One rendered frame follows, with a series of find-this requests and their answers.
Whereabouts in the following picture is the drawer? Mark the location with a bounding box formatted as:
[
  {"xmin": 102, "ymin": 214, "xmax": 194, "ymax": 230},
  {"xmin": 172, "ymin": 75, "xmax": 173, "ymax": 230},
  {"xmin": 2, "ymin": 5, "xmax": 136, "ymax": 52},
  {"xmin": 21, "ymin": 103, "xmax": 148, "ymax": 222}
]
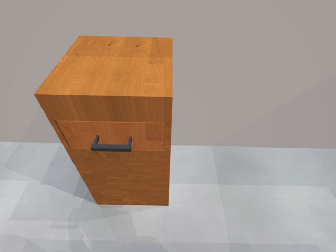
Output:
[{"xmin": 57, "ymin": 120, "xmax": 165, "ymax": 150}]

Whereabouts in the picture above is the handle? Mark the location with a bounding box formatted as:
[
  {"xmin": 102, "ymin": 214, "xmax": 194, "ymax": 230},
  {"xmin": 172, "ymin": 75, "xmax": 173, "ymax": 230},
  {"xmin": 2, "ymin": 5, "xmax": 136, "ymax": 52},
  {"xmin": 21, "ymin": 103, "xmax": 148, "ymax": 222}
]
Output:
[{"xmin": 91, "ymin": 135, "xmax": 132, "ymax": 152}]

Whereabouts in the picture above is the cabinet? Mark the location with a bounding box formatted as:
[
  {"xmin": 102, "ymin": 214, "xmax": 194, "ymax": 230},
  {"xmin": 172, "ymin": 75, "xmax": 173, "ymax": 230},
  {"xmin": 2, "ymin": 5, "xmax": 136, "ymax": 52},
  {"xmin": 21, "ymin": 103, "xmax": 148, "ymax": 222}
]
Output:
[{"xmin": 34, "ymin": 36, "xmax": 173, "ymax": 206}]

